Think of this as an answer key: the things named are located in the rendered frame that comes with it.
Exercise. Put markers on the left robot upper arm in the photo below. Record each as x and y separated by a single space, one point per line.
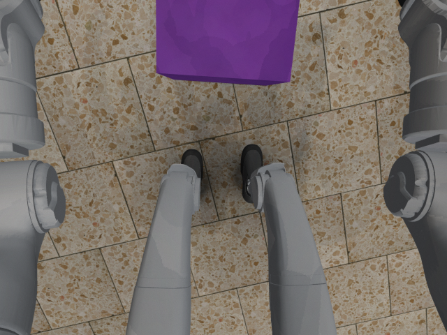
31 202

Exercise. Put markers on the left robot thigh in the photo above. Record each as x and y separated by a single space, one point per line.
161 303

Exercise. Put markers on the right robot thigh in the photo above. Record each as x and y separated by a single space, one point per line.
299 298

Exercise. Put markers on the right robot forearm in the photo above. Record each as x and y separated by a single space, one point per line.
423 28

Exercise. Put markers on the left robot forearm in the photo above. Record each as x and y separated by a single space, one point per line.
20 30

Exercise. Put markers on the carton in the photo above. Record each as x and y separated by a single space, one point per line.
226 41

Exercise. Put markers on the robot thigh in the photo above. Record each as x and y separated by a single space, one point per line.
161 303
299 298

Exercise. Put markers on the right robot upper arm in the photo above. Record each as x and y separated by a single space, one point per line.
416 191

